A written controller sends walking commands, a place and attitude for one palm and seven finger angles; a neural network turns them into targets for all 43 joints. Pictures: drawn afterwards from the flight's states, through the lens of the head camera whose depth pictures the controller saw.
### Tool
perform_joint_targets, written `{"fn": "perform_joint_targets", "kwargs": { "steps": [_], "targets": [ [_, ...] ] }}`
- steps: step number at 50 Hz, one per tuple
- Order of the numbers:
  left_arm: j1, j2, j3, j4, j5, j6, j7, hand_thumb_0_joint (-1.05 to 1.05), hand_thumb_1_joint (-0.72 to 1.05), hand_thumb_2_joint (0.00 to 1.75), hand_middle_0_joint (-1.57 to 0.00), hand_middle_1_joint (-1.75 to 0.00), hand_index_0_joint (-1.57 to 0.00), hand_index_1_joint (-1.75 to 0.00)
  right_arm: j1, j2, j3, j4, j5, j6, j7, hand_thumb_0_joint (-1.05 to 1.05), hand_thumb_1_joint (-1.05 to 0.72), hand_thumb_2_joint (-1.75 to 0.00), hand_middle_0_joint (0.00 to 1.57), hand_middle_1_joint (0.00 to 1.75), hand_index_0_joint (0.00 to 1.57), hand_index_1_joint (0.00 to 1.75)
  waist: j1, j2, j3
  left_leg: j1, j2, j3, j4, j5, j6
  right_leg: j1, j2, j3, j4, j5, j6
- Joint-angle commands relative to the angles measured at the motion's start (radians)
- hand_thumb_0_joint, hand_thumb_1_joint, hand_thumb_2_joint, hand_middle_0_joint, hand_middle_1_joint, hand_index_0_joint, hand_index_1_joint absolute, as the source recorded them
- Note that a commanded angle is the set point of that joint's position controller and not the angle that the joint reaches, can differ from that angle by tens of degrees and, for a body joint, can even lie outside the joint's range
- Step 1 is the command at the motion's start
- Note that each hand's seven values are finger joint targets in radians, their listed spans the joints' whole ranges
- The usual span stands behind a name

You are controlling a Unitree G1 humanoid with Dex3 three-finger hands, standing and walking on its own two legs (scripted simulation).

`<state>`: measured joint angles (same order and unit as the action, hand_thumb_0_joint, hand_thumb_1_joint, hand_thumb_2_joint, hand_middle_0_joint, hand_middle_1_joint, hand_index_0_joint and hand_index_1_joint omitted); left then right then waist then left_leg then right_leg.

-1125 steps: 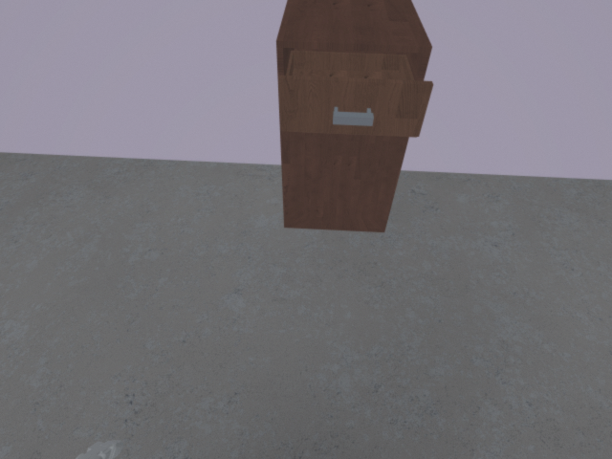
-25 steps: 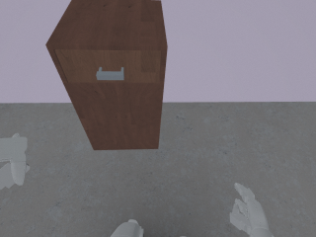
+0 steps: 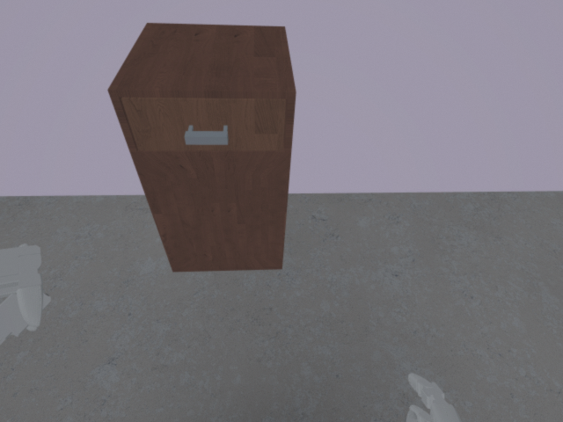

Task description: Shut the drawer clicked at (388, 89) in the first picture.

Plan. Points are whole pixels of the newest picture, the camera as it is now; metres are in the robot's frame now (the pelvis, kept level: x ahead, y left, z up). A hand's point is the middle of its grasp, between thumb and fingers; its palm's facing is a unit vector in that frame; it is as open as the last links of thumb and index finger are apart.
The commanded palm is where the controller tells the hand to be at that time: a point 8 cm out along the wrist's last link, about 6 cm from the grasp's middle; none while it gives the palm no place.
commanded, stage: stop stepping back and stand still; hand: left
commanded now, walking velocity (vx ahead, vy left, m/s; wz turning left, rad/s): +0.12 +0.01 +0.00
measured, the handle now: (207, 133) +0.80 +0.23 -0.05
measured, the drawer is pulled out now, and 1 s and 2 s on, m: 0.00 0.00 0.00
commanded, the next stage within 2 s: let the arm hang, fingers relaxed in 0.78 s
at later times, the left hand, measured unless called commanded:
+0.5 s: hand (48, 303) +0.20 +0.25 +0.16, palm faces +0.36 -0.83 -0.42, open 3.2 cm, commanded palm +0.14 +0.28 +0.18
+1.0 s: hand (88, 365) +0.19 +0.27 +0.00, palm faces +0.14 -0.89 -0.44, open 3.1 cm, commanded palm none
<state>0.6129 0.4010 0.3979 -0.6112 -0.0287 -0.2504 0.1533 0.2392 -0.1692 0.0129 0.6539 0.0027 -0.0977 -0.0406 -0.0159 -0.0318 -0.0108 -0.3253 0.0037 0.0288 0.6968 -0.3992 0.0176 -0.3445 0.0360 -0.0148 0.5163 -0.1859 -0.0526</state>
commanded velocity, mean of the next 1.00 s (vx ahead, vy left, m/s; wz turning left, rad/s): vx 0.03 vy -0.01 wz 0.00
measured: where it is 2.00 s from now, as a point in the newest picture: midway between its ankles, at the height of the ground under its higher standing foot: outside the picture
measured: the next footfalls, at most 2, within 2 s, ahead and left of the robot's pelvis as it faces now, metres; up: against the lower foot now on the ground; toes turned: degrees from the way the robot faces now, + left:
none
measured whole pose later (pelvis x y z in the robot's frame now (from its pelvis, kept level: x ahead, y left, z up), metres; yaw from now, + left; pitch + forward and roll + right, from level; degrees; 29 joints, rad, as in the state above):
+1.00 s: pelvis +0.00 +0.02 +0.00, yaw +1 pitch +1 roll +0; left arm 0.37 0.32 0.14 0.13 0.03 -0.05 0.03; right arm 0.15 -0.27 -0.02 0.75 -0.01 -0.06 0.01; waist 0.01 0.05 -0.02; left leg -0.29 -0.03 0.03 0.57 -0.30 0.05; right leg -0.30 -0.01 -0.02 0.56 -0.28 0.00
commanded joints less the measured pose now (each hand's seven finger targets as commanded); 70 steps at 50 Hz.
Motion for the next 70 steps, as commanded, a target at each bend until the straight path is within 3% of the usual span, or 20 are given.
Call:
{"fn": "perform_joint_targets", "kwargs": {
  "steps": [1, 3, 5, 9, 12, 15, 17, 19, 23, 30, 43, 44, 45, 48, 51, 53, 56, 58, 64, 70],
  "targets": [
    [0.021, 0.108, 0.070, -0.075, -0.004, -0.011, 0.024, 0.00, 0.90, 0.90, -1.40, -1.60, -1.40, -1.60, -0.103, -0.136, -0.037, -0.173, 0.006, -0.050, -0.038, 0.00, -0.90, -0.90, 0.20, 0.30, 0.20, 0.30, -0.018, 0.005, 0.008, 0.114, 0.064, -0.067, -0.348, -0.059, 0.046, -0.088, -0.141, 0.142, -0.163, -0.431, 0.004],
    [0.004, 0.107, 0.060, -0.145, 0.008, -0.023, 0.027, 0.00, 0.90, 0.90, -1.40, -1.60, -1.40, -1.60, -0.097, -0.168, -0.049, -0.190, 0.001, -0.058, -0.040, 0.00, -0.90, -0.90, 0.20, 0.30, 0.20, 0.30, -0.011, 0.189, 0.000, 0.025, 0.241, -0.342, -0.512, -0.175, 0.122, -0.011, -0.018, 0.032, 0.146, -0.209, 0.055],
    [-0.053, 0.143, 0.077, -0.221, 0.018, -0.019, 0.021, 0.00, 0.90, 0.90, -1.40, -1.60, -1.40, -1.60, -0.121, -0.148, -0.051, -0.184, -0.001, -0.069, -0.035, 0.00, -0.90, -0.90, 0.20, 0.30, 0.20, 0.30, 0.001, 0.227, -0.047, -0.023, 0.258, -0.299, -0.508, -0.193, 0.126, 0.035, -0.035, 0.014, 0.246, -0.200, 0.071],
    [-0.066, 0.134, 0.053, -0.212, 0.039, -0.005, 0.028, 0.00, 0.90, 0.90, -1.40, -1.60, -1.40, -1.60, -0.120, -0.155, -0.043, -0.178, -0.003, -0.088, -0.033, 0.00, -0.90, -0.90, 0.20, 0.30, 0.20, 0.30, 0.010, 0.172, 0.067, -0.177, 0.194, -0.177, -0.431, -0.226, 0.097, 0.203, -0.043, 0.005, 0.003, -0.156, 0.053],
    [-0.102, 0.153, 0.077, -0.169, 0.024, -0.020, 0.026, 0.00, 0.90, 0.90, -1.40, -1.60, -1.40, -1.60, -0.103, -0.158, -0.054, -0.165, -0.009, -0.086, -0.034, 0.00, -0.90, -0.90, 0.20, 0.30, 0.20, 0.30, -0.009, 0.010, 0.060, -0.089, 0.067, -0.072, -0.211, -0.061, 0.047, 0.105, -0.140, 0.209, -0.186, -0.216, -0.022],
    [-0.102, 0.145, 0.073, -0.146, 0.008, -0.018, 0.028, 0.00, 0.90, 0.90, -1.40, -1.60, -1.40, -1.60, -0.089, -0.141, -0.064, -0.149, 0.001, -0.076, -0.031, 0.00, -0.90, -0.90, 0.20, 0.30, 0.20, 0.30, -0.010, -0.023, 0.000, -0.019, 0.015, -0.017, -0.027, -0.002, 0.020, 0.052, -0.260, 0.381, -0.301, -0.400, -0.083],
    [-0.049, 0.134, 0.073, -0.125, 0.003, -0.021, 0.027, 0.00, 0.90, 0.90, -1.40, -1.60, -1.40, -1.60, -0.084, -0.129, -0.050, -0.151, -0.002, -0.065, -0.025, 0.00, -0.90, -0.90, 0.20, 0.30, 0.20, 0.30, -0.013, -0.007, -0.005, 0.012, 0.029, -0.018, -0.094, 0.079, 0.019, 0.073, -0.257, 0.313, -0.264, -0.261, -0.083],
    [-0.007, 0.128, 0.077, -0.126, -0.003, -0.027, 0.024, 0.00, 0.90, 0.90, -1.40, -1.60, -1.40, -1.60, -0.094, -0.134, -0.047, -0.160, 0.001, -0.064, -0.027, 0.00, -0.90, -0.90, 0.20, 0.30, 0.20, 0.30, -0.011, 0.014, -0.042, 0.095, 0.050, -0.038, -0.225, 0.174, 0.026, 0.100, -0.187, 0.190, -0.166, -0.086, -0.033],
    [0.006, 0.133, 0.080, -0.163, 0.002, -0.037, 0.017, 0.00, 0.90, 0.90, -1.40, -1.60, -1.40, -1.60, -0.126, -0.141, -0.040, -0.180, 0.002, -0.064, -0.034, 0.00, -0.90, -0.90, 0.20, 0.30, 0.20, 0.30, 0.003, 0.139, -0.039, 0.076, 0.147, -0.172, -0.352, 0.318, 0.054, 0.160, -0.077, 0.059, -0.030, 0.087, 0.038],
    [0.029, 0.135, 0.077, -0.184, -0.005, -0.045, 0.009, 0.00, 0.90, 0.90, -1.40, -1.60, -1.40, -1.60, -0.109, -0.147, -0.048, -0.188, 0.003, -0.071, -0.028, 0.00, -0.90, -0.90, 0.20, 0.30, 0.20, 0.30, 0.002, 0.126, -0.105, 0.132, 0.099, -0.093, -0.281, 0.516, 0.014, 0.246, -0.098, 0.071, -0.044, 0.316, 0.028],
    [0.029, 0.117, 0.072, -0.129, -0.014, -0.030, 0.005, 0.00, 0.90, 0.90, -1.40, -1.60, -1.40, -1.60, -0.126, -0.142, -0.049, -0.200, 0.004, -0.034, -0.033, 0.00, -0.90, -0.90, 0.20, 0.30, 0.20, 0.30, 0.003, 0.067, -0.080, 0.124, 0.080, -0.080, -0.314, 0.366, 0.014, 0.232, -0.105, 0.100, -0.121, 0.241, 0.032],
    [-0.124, 0.022, -0.300, 0.697, 0.089, 0.127, -0.132, 0.00, 0.90, 0.90, -1.40, -1.60, -1.40, -1.60, -0.152, -0.327, -0.112, 0.045, 0.011, -0.081, 0.056, 0.00, -0.90, -0.90, 0.20, 0.30, 0.20, 0.30, -0.032, 0.057, 0.000, 0.071, 0.086, -0.084, -0.131, 0.492, 0.021, 0.058, -0.172, 0.044, 0.033, 0.360, 0.010],
    [-0.104, -0.032, -0.283, 0.726, 0.082, 0.206, -0.145, 0.00, 0.90, 0.90, -1.36, -1.56, -1.36, -1.56, -0.060, -0.243, -0.114, 0.048, 0.004, -0.029, 0.055, 0.00, -0.90, -0.90, 0.20, 0.30, 0.20, 0.30, -0.023, 0.029, -0.106, 0.148, 0.094, -0.068, -0.144, 0.532, 0.000, 0.062, -0.163, 0.091, 0.005, 0.339, 0.012],
    [-0.171, -0.053, -0.299, 0.811, 0.072, 0.230, -0.146, 0.00, 0.90, 0.90, -1.24, -1.43, -1.24, -1.43, -0.049, -0.208, -0.076, 0.027, -0.009, 0.022, 0.052, 0.00, -0.90, -0.90, 0.20, 0.30, 0.20, 0.30, 0.001, -0.019, -0.096, 0.058, 0.110, -0.128, -0.191, 0.369, 0.044, 0.063, -0.125, 0.050, 0.027, 0.090, 0.021],
    [-0.266, -0.017, -0.312, 0.985, 0.071, 0.234, -0.141, 0.00, 0.90, 0.90, -1.12, -1.30, -1.12, -1.30, -0.053, -0.212, -0.065, 0.044, -0.023, 0.046, 0.046, 0.00, -0.90, -0.90, 0.20, 0.30, 0.20, 0.30, 0.006, -0.187, -0.068, 0.051, 0.073, -0.119, -0.190, 0.354, 0.038, 0.116, -0.152, 0.110, -0.028, 0.170, -0.003],
    [-0.311, -0.005, -0.324, 1.109, 0.065, 0.242, -0.136, 0.00, 0.90, 0.90, -1.04, -1.21, -1.04, -1.21, -0.061, -0.212, -0.061, 0.076, -0.027, 0.063, 0.041, 0.00, -0.90, -0.90, 0.20, 0.30, 0.20, 0.30, 0.005, -0.120, -0.032, 0.084, 0.064, -0.117, -0.227, 0.332, 0.035, 0.095, -0.154, 0.128, -0.057, 0.138, -0.009],
    [-0.324, -0.023, -0.350, 1.269, 0.056, 0.253, -0.132, 0.00, 0.90, 0.90, -0.92, -1.08, -0.92, -1.08, -0.067, -0.189, -0.039, 0.140, -0.028, 0.073, 0.038, 0.00, -0.90, -0.90, 0.20, 0.30, 0.20, 0.30, 0.025, 0.137, 0.023, 0.056, 0.086, -0.139, -0.324, 0.323, 0.039, 0.126, -0.115, 0.106, -0.073, 0.014, 0.011],
    [-0.305, -0.028, -0.362, 1.364, 0.051, 0.253, -0.132, 0.00, 0.90, 0.90, -0.84, -0.99, -0.84, -0.99, -0.051, -0.172, -0.031, 0.178, -0.024, 0.080, 0.035, 0.00, -0.90, -0.90, 0.20, 0.30, 0.20, 0.30, 0.028, 0.201, 0.037, 0.042, 0.081, -0.137, -0.361, 0.207, 0.035, 0.145, -0.110, 0.107, -0.111, -0.048, 0.009],
    [-0.288, -0.052, -0.374, 1.545, 0.046, 0.248, -0.136, 0.00, 0.90, 0.90, -0.60, -0.73, -0.60, -0.73, 0.045, -0.149, -0.036, 0.276, -0.020, 0.097, 0.027, 0.00, -0.90, -0.90, 0.20, 0.30, 0.20, 0.30, 0.019, 0.154, 0.047, 0.052, 0.085, -0.144, -0.405, 0.011, 0.034, 0.143, -0.115, 0.099, -0.184, -0.115, 0.000],
    [-0.275, -0.077, -0.385, 1.640, 0.043, 0.243, -0.129, 0.00, 0.90, 0.90, -0.36, -0.47, -0.36, -0.47, 0.117, -0.141, -0.040, 0.349, -0.014, 0.094, 0.019, 0.00, -0.90, -0.90, 0.20, 0.30, 0.20, 0.30, 0.013, 0.048, 0.063, 0.092, 0.103, -0.156, -0.414, 0.064, 0.043, 0.116, -0.116, 0.090, -0.183, -0.091, -0.001]
  ]
}}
